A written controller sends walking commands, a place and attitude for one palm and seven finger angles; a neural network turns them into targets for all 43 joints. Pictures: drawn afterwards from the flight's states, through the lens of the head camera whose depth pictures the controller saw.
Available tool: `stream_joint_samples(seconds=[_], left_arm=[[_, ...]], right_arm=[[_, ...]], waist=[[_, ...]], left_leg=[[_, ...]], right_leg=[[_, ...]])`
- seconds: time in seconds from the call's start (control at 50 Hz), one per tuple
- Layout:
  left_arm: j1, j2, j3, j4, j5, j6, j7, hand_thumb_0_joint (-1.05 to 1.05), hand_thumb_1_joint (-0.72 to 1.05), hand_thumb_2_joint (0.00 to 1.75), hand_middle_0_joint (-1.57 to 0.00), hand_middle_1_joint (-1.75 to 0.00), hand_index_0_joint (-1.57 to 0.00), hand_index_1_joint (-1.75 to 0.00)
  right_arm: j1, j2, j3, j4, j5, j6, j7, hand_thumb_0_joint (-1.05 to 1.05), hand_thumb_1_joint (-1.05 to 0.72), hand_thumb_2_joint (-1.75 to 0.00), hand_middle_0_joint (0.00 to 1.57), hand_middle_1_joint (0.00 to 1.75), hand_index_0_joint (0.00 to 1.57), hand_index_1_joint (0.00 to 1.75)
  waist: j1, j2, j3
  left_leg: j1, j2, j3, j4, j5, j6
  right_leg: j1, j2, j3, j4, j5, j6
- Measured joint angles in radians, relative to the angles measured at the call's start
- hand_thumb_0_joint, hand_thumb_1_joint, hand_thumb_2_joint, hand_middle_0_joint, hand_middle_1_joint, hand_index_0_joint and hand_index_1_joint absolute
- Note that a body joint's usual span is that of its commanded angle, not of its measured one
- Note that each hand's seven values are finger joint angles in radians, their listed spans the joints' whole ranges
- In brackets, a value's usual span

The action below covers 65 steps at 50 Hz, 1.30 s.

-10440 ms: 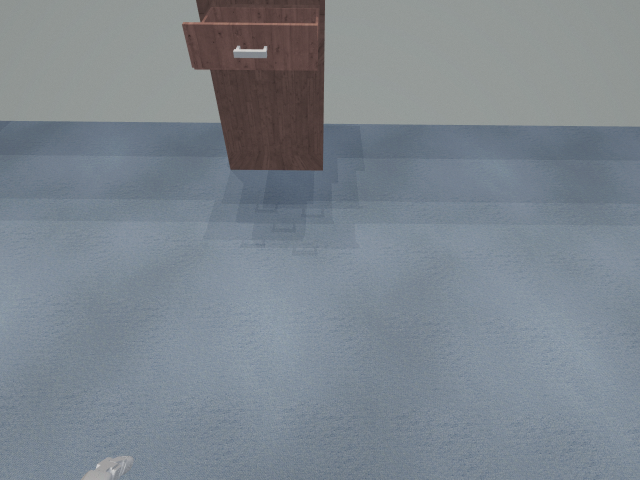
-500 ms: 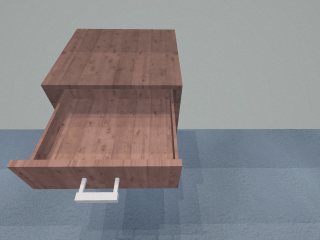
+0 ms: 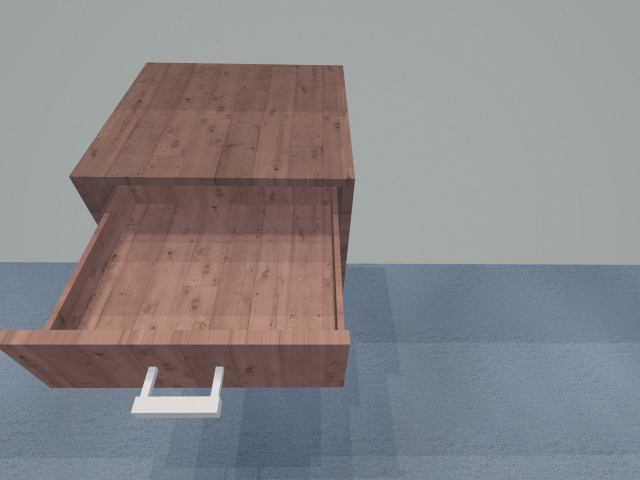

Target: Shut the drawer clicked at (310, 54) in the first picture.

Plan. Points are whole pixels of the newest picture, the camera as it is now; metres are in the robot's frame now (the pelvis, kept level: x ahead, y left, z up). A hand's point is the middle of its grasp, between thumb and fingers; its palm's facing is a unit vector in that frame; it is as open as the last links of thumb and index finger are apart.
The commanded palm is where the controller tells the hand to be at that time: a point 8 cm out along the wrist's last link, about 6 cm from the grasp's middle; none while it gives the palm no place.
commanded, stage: come to a stop and stand still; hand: left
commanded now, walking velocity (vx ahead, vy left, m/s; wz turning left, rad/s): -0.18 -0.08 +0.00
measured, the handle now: (181, 391) +0.24 +0.20 -0.04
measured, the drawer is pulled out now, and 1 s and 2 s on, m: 0.30 0.30 0.30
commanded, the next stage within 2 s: look again from close up in 1.04 s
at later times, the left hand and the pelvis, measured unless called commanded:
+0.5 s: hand out of the picture -0.02 +0.17 -0.18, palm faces +0.02 -0.98 -0.19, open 7.4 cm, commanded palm none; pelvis -0.01 +0.00 +0.00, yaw +0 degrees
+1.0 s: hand out of the picture +0.08 +0.22 -0.18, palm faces +0.02 -0.97 -0.25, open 7.4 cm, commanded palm none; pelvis +0.04 +0.03 -0.01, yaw +0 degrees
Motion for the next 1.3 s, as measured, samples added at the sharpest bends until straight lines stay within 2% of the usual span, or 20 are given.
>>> stream_joint_samples(seconds=[0.18, 0.32, 0.48, 0.52, 0.56, 0.62, 0.7, 0.84, 1.04, 1.3], left_arm=[[-0.014, 0.009, 0.013, -0.037, 0.001, 0.019, 0.003, 0.01, 0.91, 0.9, -0.2, -0.3, -0.2, -0.3], [0.01, 0.005, 0.004, -0.021, 0.008, 0.017, -0.008, 0.01, 0.91, 0.9, -0.2, -0.3, -0.2, -0.3], [0.054, 0.0, 0.0, 0.002, 0.005, 0.014, -0.013, 0.01, 0.91, 0.9, -0.2, -0.3, -0.2, -0.3], [0.059, -0.015, -0.005, 0.014, 0.006, -0.006, 0.0, 0.01, 0.91, 0.9, -0.2, -0.3, -0.2, -0.3], [0.066, -0.031, -0.012, 0.019, 0.008, -0.015, -0.002, 0.01, 0.91, 0.9, -0.2, -0.3, -0.2, -0.3], [0.055, -0.031, -0.01, 0.035, 0.005, -0.01, -0.004, 0.01, 0.91, 0.9, -0.2, -0.3, -0.2, -0.3], [0.038, -0.026, -0.005, 0.042, 0.001, -0.001, 0.005, 0.01, 0.91, 0.9, -0.2, -0.3, -0.2, -0.3], [0.008, -0.016, 0.006, 0.021, -0.002, -0.004, 0.018, 0.01, 0.91, 0.9, -0.2, -0.3, -0.2, -0.29], [-0.035, -0.006, 0.014, -0.012, -0.003, 0.011, 0.016, 0.01, 0.91, 0.9, -0.2, -0.3, -0.2, -0.29], [-0.01, -0.009, 0.005, -0.008, 0.0, 0.012, 0.009, 0.01, 0.91, 0.9, -0.2, -0.3, -0.2, -0.3]], right_arm=[[-0.028, 0.0, -0.017, -0.033, 0.001, 0.018, -0.002, 0.01, -0.91, -0.9, 0.2, 0.3, 0.2, 0.3], [-0.001, -0.009, -0.013, -0.028, -0.011, 0.025, 0.011, 0.01, -0.91, -0.9, 0.2, 0.3, 0.2, 0.3], [0.067, 0.005, -0.002, 0.002, -0.012, 0.016, 0.01, 0.01, -0.91, -0.9, 0.19, 0.3, 0.2, 0.3], [0.072, -0.002, -0.002, -0.01, -0.009, 0.028, 0.011, 0.01, -0.91, -0.9, 0.2, 0.3, 0.2, 0.3], [0.072, -0.012, -0.008, -0.034, -0.011, 0.031, 0.012, 0.01, -0.91, -0.9, 0.19, 0.3, 0.2, 0.3], [0.078, -0.004, -0.006, -0.05, -0.012, 0.012, 0.011, 0.01, -0.91, -0.9, 0.19, 0.3, 0.2, 0.3], [0.093, 0.012, 0.005, -0.048, -0.01, -0.001, 0.002, 0.01, -0.91, -0.9, 0.19, 0.3, 0.2, 0.3], [0.074, 0.012, 0.006, -0.027, -0.011, 0.002, -0.017, 0.03, -0.94, -0.9, 0.2, 0.3, 0.2, 0.3], [0.028, -0.004, -0.001, -0.044, -0.007, -0.006, -0.017, 0.02, -0.92, -0.9, 0.2, 0.3, 0.2, 0.3], [-0.015, -0.01, 0.0, -0.04, -0.003, 0.003, -0.014, 0.01, -0.91, -0.9, 0.2, 0.3, 0.2, 0.3]], waist=[[0.0, -0.001, 0.031], [0.003, 0.012, -0.002], [0.011, -0.01, -0.011], [0.009, 0.009, -0.003], [-0.007, 0.038, 0.007], [-0.017, 0.032, 0.017], [-0.007, 0.038, -0.004], [0.002, 0.044, -0.021], [-0.005, 0.01, 0.001], [0.003, 0.006, 0.012]], left_leg=[[-0.039, 0.013, -0.002, 0.025, 0.018, -0.011], [-0.051, 0.025, -0.014, 0.039, 0.009, -0.008], [-0.054, 0.021, -0.019, 0.059, -0.011, -0.006], [-0.089, 0.027, -0.035, 0.122, -0.059, -0.006], [-0.114, 0.028, -0.05, 0.158, -0.071, 0.002], [-0.119, -0.001, -0.037, 0.176, -0.093, 0.028], [-0.095, -0.03, -0.022, 0.169, -0.119, 0.053], [-0.032, -0.06, -0.005, 0.134, -0.132, 0.064], [0.009, -0.066, -0.002, 0.077, -0.109, 0.053], [0.028, -0.035, -0.016, 0.034, -0.076, 0.02]], right_leg=[[-0.049, 0.011, -0.001, 0.044, 0.007, -0.013], [-0.042, 0.026, -0.011, 0.02, 0.024, -0.021], [-0.035, 0.025, -0.007, 0.018, 0.008, -0.014], [-0.04, 0.034, -0.012, 0.009, 0.011, -0.006], [-0.055, 0.043, -0.019, 0.02, 0.004, 0.0], [-0.074, 0.014, -0.008, 0.064, -0.029, 0.014], [-0.065, -0.014, 0.005, 0.088, -0.065, 0.011], [-0.021, -0.045, 0.022, 0.087, -0.09, 0.044], [0.001, -0.051, 0.024, 0.072, -0.091, 0.046], [0.019, -0.018, 0.01, 0.034, -0.064, 0.016]])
